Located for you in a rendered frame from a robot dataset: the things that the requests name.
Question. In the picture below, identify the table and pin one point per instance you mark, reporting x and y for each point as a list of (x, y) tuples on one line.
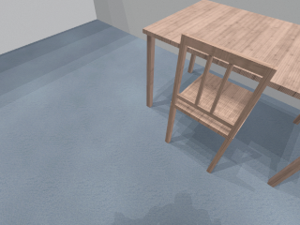
[(268, 39)]

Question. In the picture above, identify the chair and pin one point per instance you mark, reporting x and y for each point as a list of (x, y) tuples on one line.
[(212, 101)]

